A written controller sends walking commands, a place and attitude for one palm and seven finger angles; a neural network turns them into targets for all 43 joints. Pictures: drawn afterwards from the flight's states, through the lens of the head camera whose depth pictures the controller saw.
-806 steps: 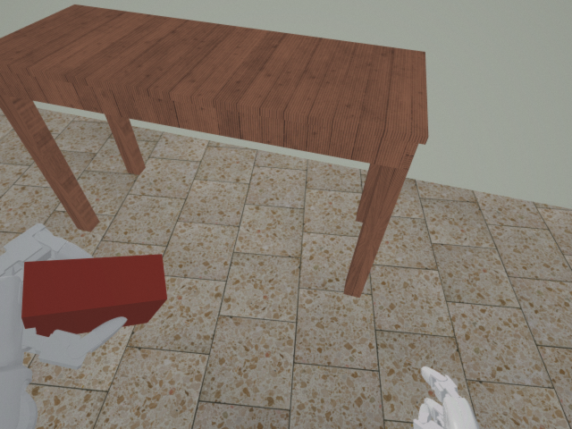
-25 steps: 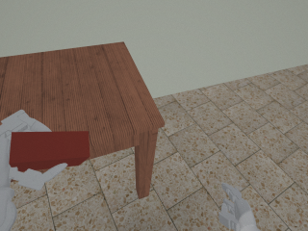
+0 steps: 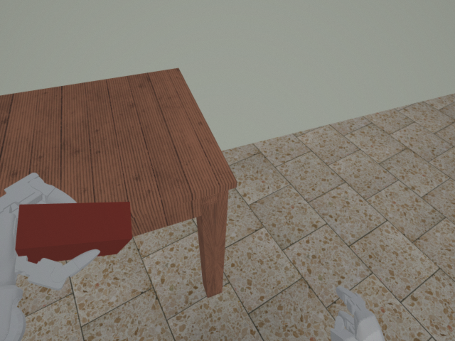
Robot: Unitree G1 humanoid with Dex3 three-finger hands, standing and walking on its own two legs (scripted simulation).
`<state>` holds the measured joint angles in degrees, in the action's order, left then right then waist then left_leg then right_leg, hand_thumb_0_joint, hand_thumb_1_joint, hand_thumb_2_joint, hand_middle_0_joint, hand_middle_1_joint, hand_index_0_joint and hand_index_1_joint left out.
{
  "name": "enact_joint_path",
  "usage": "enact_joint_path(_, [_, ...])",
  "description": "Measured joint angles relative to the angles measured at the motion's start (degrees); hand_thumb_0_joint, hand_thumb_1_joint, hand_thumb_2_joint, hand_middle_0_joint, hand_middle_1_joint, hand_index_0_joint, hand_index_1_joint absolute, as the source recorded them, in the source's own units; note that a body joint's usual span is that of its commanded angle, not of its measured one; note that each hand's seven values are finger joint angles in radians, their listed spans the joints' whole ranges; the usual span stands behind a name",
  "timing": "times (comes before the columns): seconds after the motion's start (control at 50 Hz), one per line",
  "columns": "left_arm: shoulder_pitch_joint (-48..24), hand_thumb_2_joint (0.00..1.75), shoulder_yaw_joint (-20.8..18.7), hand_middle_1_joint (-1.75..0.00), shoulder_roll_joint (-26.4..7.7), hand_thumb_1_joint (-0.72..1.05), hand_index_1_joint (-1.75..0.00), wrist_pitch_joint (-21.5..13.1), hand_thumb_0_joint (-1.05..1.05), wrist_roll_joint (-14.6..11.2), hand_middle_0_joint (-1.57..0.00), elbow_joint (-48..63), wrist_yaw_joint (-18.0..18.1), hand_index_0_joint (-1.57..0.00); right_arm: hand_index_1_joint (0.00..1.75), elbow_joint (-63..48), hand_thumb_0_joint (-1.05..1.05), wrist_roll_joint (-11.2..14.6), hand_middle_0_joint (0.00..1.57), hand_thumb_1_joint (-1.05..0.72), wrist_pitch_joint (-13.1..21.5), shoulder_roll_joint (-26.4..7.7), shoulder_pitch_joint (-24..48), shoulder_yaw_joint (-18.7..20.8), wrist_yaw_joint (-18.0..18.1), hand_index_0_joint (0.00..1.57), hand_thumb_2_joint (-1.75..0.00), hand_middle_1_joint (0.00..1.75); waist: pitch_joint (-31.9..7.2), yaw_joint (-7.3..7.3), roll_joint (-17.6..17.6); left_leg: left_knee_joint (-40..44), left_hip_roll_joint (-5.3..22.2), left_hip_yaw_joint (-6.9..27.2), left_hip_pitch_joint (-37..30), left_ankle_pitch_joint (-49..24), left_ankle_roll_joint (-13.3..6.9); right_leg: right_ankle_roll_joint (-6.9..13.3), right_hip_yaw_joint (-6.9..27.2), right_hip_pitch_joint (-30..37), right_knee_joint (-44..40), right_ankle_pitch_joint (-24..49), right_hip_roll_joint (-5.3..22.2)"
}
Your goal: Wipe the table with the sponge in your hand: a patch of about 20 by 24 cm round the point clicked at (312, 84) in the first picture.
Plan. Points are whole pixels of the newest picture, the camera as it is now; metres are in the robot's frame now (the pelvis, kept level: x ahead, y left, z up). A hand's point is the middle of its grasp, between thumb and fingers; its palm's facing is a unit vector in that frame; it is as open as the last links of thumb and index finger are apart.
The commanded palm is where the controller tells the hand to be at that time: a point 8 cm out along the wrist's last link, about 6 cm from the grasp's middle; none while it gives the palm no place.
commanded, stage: shuffle to correct the standing spot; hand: left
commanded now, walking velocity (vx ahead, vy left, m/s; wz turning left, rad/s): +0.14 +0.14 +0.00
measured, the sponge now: (92, 232) +0.23 +0.21 +0.13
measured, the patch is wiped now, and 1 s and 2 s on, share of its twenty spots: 0.00 0.00 0.00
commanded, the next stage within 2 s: come to a stop and stand still in 1.18 s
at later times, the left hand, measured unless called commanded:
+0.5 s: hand (51, 214) +0.24 +0.26 +0.15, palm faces +0.40 -0.82 -0.41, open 9.4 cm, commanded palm +0.18 +0.30 +0.17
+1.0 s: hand (45, 190) +0.27 +0.29 +0.16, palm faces +0.42 -0.75 -0.51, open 9.4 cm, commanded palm +0.21 +0.32 +0.17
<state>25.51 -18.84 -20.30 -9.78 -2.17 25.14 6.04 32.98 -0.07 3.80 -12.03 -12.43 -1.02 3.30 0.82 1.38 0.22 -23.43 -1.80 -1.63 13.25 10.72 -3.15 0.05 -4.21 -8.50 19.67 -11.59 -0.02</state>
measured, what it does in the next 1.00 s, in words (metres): steps on the spot: right foot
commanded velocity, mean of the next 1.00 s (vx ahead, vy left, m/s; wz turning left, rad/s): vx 0.14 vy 0.15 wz -0.02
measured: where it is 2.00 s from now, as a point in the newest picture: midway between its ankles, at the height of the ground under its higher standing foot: outside the picture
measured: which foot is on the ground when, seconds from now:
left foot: down 0.00-0.96, up 0.98-1.00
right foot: down 0.00-0.60, up 0.62-0.94, down 0.96-1.00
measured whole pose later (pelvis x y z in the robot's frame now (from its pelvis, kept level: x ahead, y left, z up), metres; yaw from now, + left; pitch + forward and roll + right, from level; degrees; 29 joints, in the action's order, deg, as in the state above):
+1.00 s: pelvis +0.08 +0.03 -0.03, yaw +5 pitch +0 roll -1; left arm 26.6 -22.3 -24.3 -12.9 -2.4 27.7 5.6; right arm 34.6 0.2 3.1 -13.8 -13.9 1.1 1.4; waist 2.4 0.4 3.1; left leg -53.4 -6.2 -0.6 20.5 25.0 -3.0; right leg 4.0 -10.7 -21.1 37.4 -16.5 1.5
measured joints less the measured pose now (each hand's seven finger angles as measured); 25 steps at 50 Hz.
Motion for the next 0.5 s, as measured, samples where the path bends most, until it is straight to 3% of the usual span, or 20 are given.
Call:
enact_joint_path(0.28, [0.9,1.01,0.5,-1.35,0.2,-0.44,-1.32,-0.6,-0.02,0.0,-0.8,0.2,0.3,-0.84,0.3,0.3,0.01,0.0,0.2,-0.9,-0.6,-1.8,-0.6,1.5,-0.5,0.21,-0.89,0.3,-1.7,-0.26,0.5,-8.1,-0.5,0.8,2.6,5.1,-0.9,-0.4,-0.9,-1.9,7.4,-5.2,0.7])
enact_joint_path(0.38, [0.0,1.01,-1.3,-1.35,-1.0,-0.44,-1.32,-1.3,-0.02,0.1,-0.8,0.7,0.5,-0.84,0.3,-0.1,0.01,0.1,0.2,-0.9,0.1,-1.2,-0.6,1.4,-0.5,0.2,-0.89,0.3,-0.8,-0.51,-0.8,-9.9,-2.1,0.0,2.9,6.8,-1.7,-0.6,-0.2,-3.9,13.0,-8.6,2.5])
enact_joint_path(0.5, [0.3,1.01,-1.8,-1.35,-1.4,-0.44,-1.32,-2.8,-0.02,0.2,-0.8,2.7,0.5,-0.84,0.3,-0.2,0.01,0.5,0.2,-0.9,0.4,-0.4,-0.6,1.1,-1.6,0.2,-0.89,0.3,-0.6,-0.86,0.4,-14.6,-1.7,0.7,5.1,9.5,-1.3,-1.2,-1.0,-4.2,14.4,-10.3,2.1])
